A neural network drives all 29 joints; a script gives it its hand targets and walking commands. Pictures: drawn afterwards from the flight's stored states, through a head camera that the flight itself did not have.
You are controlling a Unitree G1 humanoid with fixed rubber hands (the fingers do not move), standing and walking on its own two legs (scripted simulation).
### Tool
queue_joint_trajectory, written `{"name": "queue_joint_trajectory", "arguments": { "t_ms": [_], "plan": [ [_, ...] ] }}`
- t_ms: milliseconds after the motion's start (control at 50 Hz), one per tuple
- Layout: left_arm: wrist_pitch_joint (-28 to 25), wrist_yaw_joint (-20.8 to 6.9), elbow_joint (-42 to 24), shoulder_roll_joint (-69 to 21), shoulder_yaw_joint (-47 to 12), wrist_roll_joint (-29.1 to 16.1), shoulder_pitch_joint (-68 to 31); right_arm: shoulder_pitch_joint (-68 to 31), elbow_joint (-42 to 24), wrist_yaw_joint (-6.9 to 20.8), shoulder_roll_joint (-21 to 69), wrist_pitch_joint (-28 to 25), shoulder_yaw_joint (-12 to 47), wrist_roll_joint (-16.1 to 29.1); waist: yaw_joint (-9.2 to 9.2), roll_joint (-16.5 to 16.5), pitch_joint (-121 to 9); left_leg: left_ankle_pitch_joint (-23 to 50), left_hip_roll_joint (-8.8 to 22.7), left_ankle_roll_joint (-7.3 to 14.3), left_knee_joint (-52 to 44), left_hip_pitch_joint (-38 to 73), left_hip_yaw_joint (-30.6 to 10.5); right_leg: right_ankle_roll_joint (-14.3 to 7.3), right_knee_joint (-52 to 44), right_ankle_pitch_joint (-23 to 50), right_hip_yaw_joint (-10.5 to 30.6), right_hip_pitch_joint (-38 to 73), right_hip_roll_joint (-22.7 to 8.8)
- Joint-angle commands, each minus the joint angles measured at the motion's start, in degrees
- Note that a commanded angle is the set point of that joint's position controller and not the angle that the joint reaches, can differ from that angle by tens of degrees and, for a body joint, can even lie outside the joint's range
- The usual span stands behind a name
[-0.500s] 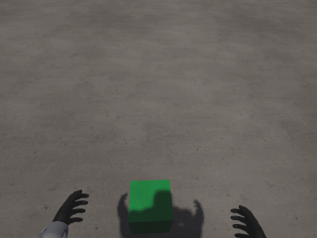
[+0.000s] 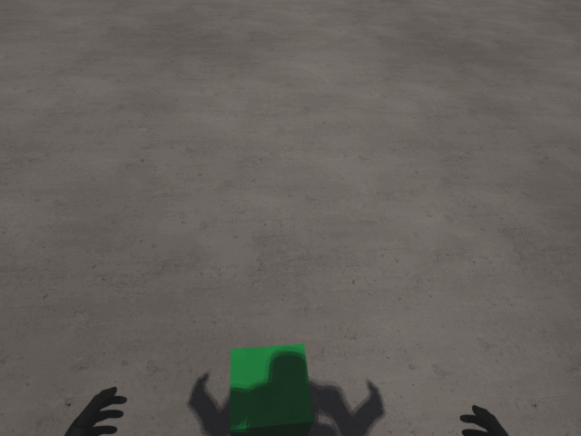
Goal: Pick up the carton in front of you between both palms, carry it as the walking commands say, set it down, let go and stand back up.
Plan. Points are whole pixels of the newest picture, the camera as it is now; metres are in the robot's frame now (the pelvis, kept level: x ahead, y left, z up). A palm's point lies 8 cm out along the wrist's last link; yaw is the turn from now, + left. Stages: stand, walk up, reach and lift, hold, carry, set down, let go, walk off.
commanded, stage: stand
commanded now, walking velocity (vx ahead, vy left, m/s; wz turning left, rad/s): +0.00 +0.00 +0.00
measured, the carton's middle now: (269, 397) +0.36 +0.03 -0.65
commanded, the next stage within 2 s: none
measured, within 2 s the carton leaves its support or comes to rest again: neither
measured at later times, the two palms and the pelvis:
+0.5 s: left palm out of the picture +0.09 +0.29 -0.10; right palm out of the picture +0.08 -0.31 -0.09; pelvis -0.01 -0.01 +0.01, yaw +0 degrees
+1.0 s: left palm out of the picture +0.07 +0.29 -0.10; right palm out of the picture +0.06 -0.32 -0.09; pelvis -0.03 -0.01 +0.01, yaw +0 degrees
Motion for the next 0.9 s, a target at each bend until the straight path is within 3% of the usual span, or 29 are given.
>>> {"name": "queue_joint_trajectory", "arguments": {
  "t_ms": [0, 20, 40, 60, 80, 160, 180, 200, 240, 260, 280, 320, 340, 360, 400, 420, 460, 500, 560, 600, 660, 680, 700, 740, 800, 820, 840, 860, 880],
  "plan": [
    [-0.8, 0.7, -1.1, 8.4, 2.0, 0.4, -0.9, -1.3, -0.8, -0.1, -9.9, -0.4, -2.0, -0.4, -0.28, 4.2, -2.9, 23.0, 7.4, -0.5, -4.3, 3.7, -6.3, -0.6, -3.3, 19.7, 3.6, 0.4, -5.4],
    [-1.0, 0.6, -1.2, 8.7, 1.6, -0.3, -1.4, -0.9, -0.9, -0.2, -9.5, -0.4, -1.7, 0.0, 0.18, 0.9, -3.8, 22.7, 7.4, -0.7, -4.0, 3.9, -6.3, -0.4, -2.1, 18.5, 3.5, 0.1, -4.9],
    [-0.8, 0.7, -0.8, 7.8, 1.8, 0.3, -2.6, -2.9, -0.8, -0.5, -9.6, -0.9, -2.0, -0.1, -0.14, 2.8, -3.9, 22.4, 7.7, -0.7, -3.4, 4.0, -6.4, -0.8, -3.1, 18.5, 3.6, 0.0, -5.0],
    [-0.9, 0.7, -0.2, 8.0, 2.1, 0.3, -1.3, -2.5, -1.0, -0.6, -9.6, -0.8, -1.9, -0.4, 0.64, -1.0, -3.4, 23.2, 7.2, -1.1, -4.3, 3.1, -6.4, -0.5, -2.9, 18.8, 3.1, 1.1, -4.9],
    [-0.7, 0.7, 0.5, 8.4, 1.5, 0.2, -2.2, -3.4, 0.3, -0.3, -9.9, -0.7, -1.9, -0.2, 0.43, 2.3, -3.9, 22.6, 7.4, -1.3, -3.8, 4.2, -5.7, -0.8, -3.3, 22.2, 4.2, 1.2, -5.7],
    [-0.9, 0.7, 2.5, 9.1, 1.5, -0.3, -2.7, -1.3, 1.5, -0.4, -8.9, -0.9, -1.0, 0.5, -0.93, 0.2, -3.6, 21.4, 7.8, -0.8, -3.8, 4.6, -5.9, -0.6, -4.2, 20.6, 5.0, 1.6, -6.3],
    [-1.0, 0.6, 1.9, 8.7, 1.4, -0.2, -2.2, -0.7, 2.3, -0.4, -10.2, -0.9, -1.4, 0.0, 0.31, 2.5, -2.4, 21.0, 7.5, -0.5, -4.2, 2.6, -6.5, -1.0, -4.5, 19.2, 4.1, 1.4, -5.9],
    [-0.8, 0.8, 3.6, 8.0, 1.4, -0.2, -2.2, -1.9, 2.5, -0.5, -10.2, -0.7, -1.2, -0.4, 0.62, 1.3, 0.2, 19.5, 7.6, -0.7, -6.2, 2.5, -6.6, -0.9, -4.4, 17.8, 4.3, 0.6, -5.8],
    [-1.2, 0.4, 3.7, 8.5, 1.0, 0.2, -4.3, -2.7, 2.9, -0.4, -10.3, -0.8, -1.2, 0.0, -0.45, 2.4, -1.3, 17.7, 7.5, -1.2, -5.1, 4.1, -6.1, -0.8, -5.8, 16.7, 4.6, -0.5, -5.6],
    [-1.4, 0.4, 3.3, 9.0, 1.4, 0.0, -3.8, -1.9, 3.4, -0.3, -10.8, -0.6, -1.5, 0.1, 0.23, 0.9, -2.8, 16.3, 7.7, -0.9, -6.0, 3.2, -6.5, -0.9, -5.1, 16.5, 4.1, 1.1, -5.5],
    [-1.0, 0.4, 4.4, 9.5, 1.2, 0.0, -3.5, -2.9, 3.4, -0.3, -11.0, -0.6, -1.1, 0.1, 0.06, 4.4, 0.7, 14.9, 7.7, -0.7, -6.0, 1.9, -6.3, -0.7, -6.4, 16.0, 4.6, -0.2, -5.9],
    [-1.3, 0.5, 4.9, 9.9, 1.6, 0.3, -3.8, -2.4, 4.1, -0.2, -9.2, -0.7, -0.5, 0.3, -0.27, -0.7, 2.4, 12.3, 7.4, -1.1, -7.7, 2.4, -6.3, -1.2, -6.5, 11.3, 4.9, -2.1, -5.7],
    [-1.4, 0.4, 5.0, 9.2, 1.2, -0.2, -2.6, -2.0, 4.5, -0.2, -9.9, -1.0, -0.7, 0.0, 0.69, 1.6, 1.4, 11.4, 8.3, -0.4, -7.3, 1.9, -7.0, -1.2, -7.3, 11.5, 5.3, -0.9, -6.0],
    [-1.5, 0.3, 5.7, 9.6, 1.3, -0.3, -3.5, -1.7, 4.9, -0.1, -10.7, -1.1, -1.0, 0.6, 0.1, 1.2, 0.9, 10.5, 7.8, -0.6, -7.8, 2.4, -7.1, -1.2, -7.4, 11.4, 5.6, -1.5, -6.0],
    [-1.9, 0.1, 6.1, 9.0, 1.1, -0.8, -2.8, -2.7, 4.8, 0.0, -9.7, -1.2, -0.7, 0.5, 0.74, 2.2, -4.0, 13.8, 8.0, -0.2, -6.1, 3.8, -6.5, -1.8, -7.6, 15.1, 6.1, 1.9, -6.9],
    [-1.8, 0.1, 6.9, 9.6, 1.1, 0.1, -3.5, -1.9, 5.2, -0.1, -10.5, -1.4, -0.8, 0.5, -0.4, 1.2, -3.6, 15.8, 7.8, -0.5, -6.7, 4.6, -6.5, -1.7, -6.8, 17.0, 5.5, 2.1, -6.6],
    [-1.9, 0.2, 7.4, 11.0, 1.5, 0.0, -3.0, -2.4, 6.4, -0.1, -11.7, -0.8, -0.9, 0.2, 0.98, 2.1, -1.8, 18.5, 7.8, -0.5, -6.8, 4.1, -6.8, -0.8, -7.0, 19.4, 5.4, 2.3, -6.3],
    [-1.7, 0.3, 8.4, 9.9, 1.0, 0.1, -2.8, -1.4, 6.5, -0.3, -10.9, -1.0, -0.5, 0.5, -0.56, 3.3, -1.2, 19.5, 7.7, -0.9, -6.8, 4.5, -6.0, -0.8, -6.9, 18.1, 5.3, 1.2, -6.4],
    [-1.2, 0.4, 8.0, 9.8, 0.8, -0.1, -3.8, -1.7, 7.4, -0.2, -11.8, -0.8, -0.7, 0.1, -0.28, 2.5, -0.8, 13.8, 7.7, -0.6, -7.1, 3.6, -6.3, -1.0, -8.2, 15.3, 5.2, 1.7, -6.2],
    [-1.4, 0.5, 8.9, 10.7, 0.9, 0.0, -3.2, -2.5, 7.7, 0.1, -11.8, -0.9, -0.9, 0.8, -0.54, 3.2, -0.1, 13.5, 8.1, -0.6, -7.9, 3.9, -7.5, -1.3, -8.3, 14.5, 4.5, 0.2, -5.9],
    [-1.6, 0.3, 9.5, 10.8, 1.0, -0.5, -3.4, -1.6, 8.3, 0.0, -11.3, -0.8, 0.0, 0.2, 0.25, 1.5, 1.5, 13.3, 8.1, -0.2, -8.8, 2.7, -7.0, -0.9, -8.4, 14.4, 5.5, 1.2, -6.5],
    [-1.6, 0.3, 9.4, 9.8, 0.8, -0.5, -3.3, -2.5, 8.5, 0.0, -11.9, -0.8, -0.4, 0.7, 0.03, 4.0, -0.1, 13.4, 8.3, -0.5, -7.8, 3.8, -6.6, -1.2, -8.3, 15.2, 5.2, 0.7, -6.6],
    [-1.8, 0.2, 9.6, 10.7, 0.9, -0.3, -2.4, -2.5, 8.5, 0.0, -11.4, -1.1, -0.2, 0.8, 0.21, 1.1, 0.5, 13.9, 8.5, -0.2, -7.6, 3.9, -7.0, -1.2, -8.3, 15.4, 4.9, 0.3, -6.8],
    [-1.3, -0.1, 10.1, 10.6, 0.4, -0.4, -4.0, -3.8, 7.9, -0.1, -12.0, -1.0, -0.1, 0.6, 0.45, 0.0, 1.0, 12.6, 8.6, -0.8, -8.0, 2.9, -7.5, -1.0, -8.8, 13.2, 5.2, 0.2, -6.5],
    [-1.8, 0.1, 10.6, 12.0, 0.9, -0.5, -2.8, -1.3, 9.5, 0.1, -12.5, -0.8, -0.3, 0.8, -0.13, 2.5, 0.2, 15.9, 8.6, -0.4, -7.5, 4.1, -7.1, -1.2, -8.3, 15.4, 4.7, 0.6, -6.4],
    [-1.8, 0.0, 10.3, 10.8, 0.5, -0.5, -4.4, -3.6, 9.2, 0.0, -12.0, -1.0, -0.2, 1.0, -0.11, 2.3, 0.6, 16.4, 8.5, -0.7, -7.2, 4.3, -7.2, -1.1, -8.7, 15.5, 5.3, -0.3, -6.2],
    [-1.5, 0.0, 10.5, 11.0, 0.6, -0.5, -4.1, -3.0, 8.6, 0.0, -11.8, -1.1, -0.2, 0.9, -0.01, -0.1, -1.5, 15.7, 8.6, -0.6, -6.9, 5.0, -6.7, -1.0, -8.9, 16.5, 5.1, 0.9, -6.4],
    [-1.5, 0.3, 10.7, 11.7, 0.9, -0.2, -4.0, -2.4, 9.6, -0.1, -12.1, -0.9, -0.3, 0.8, -0.19, 3.3, -1.0, 16.3, 8.3, -0.6, -7.6, 4.1, -6.8, -1.5, -8.5, 17.0, 5.2, 2.4, -6.6],
    [-1.8, 0.0, 10.9, 10.5, 0.4, -0.7, -3.6, -2.5, 9.2, -0.1, -12.0, -1.0, 0.0, 0.8, 0.04, 4.0, -1.8, 15.1, 8.3, -0.9, -7.7, 4.8, -6.5, -1.2, -8.3, 16.3, 5.2, 2.2, -6.4]
  ]
}}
